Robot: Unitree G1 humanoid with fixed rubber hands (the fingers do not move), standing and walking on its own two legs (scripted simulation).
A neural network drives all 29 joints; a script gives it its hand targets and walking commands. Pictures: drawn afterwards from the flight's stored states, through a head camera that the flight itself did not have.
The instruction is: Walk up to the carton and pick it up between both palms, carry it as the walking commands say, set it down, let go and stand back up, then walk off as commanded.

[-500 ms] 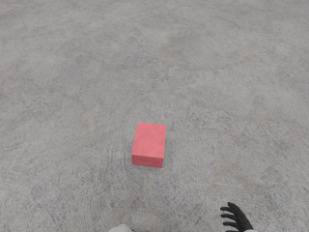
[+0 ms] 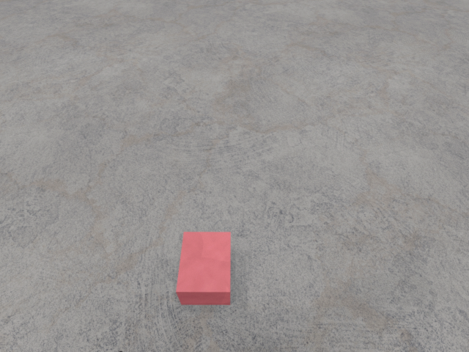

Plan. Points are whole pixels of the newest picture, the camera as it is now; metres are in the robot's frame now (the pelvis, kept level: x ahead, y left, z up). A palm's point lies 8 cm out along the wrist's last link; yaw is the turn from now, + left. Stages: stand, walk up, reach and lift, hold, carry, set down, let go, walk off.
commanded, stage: walk up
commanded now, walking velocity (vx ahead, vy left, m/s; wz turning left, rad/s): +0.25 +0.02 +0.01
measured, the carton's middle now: (206, 267) +0.57 +0.08 -0.69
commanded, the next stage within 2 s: none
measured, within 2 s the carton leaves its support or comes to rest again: neither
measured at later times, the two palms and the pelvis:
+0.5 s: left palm out of the picture +0.06 +0.26 -0.14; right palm (348, 349) +0.15 -0.21 -0.12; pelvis +0.07 +0.03 +0.01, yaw +0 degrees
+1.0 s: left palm out of the picture +0.07 +0.25 -0.13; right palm out of the picture +0.09 -0.19 -0.13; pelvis +0.09 +0.03 +0.01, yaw +0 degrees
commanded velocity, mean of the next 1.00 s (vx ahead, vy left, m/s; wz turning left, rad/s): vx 0.05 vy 0.04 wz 0.00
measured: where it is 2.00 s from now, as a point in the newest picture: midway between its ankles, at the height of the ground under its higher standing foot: outside the picture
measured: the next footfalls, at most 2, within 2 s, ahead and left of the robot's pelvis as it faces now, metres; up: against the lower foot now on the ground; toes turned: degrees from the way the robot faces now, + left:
left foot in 0.42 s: +0.15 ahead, +0.13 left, +0.00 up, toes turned +5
left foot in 1.78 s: +0.21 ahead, +0.22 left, +0.00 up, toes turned -10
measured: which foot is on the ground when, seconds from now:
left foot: down 0.00-0.00, up 0.02-0.40, down 0.42-1.00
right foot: down 0.00-1.00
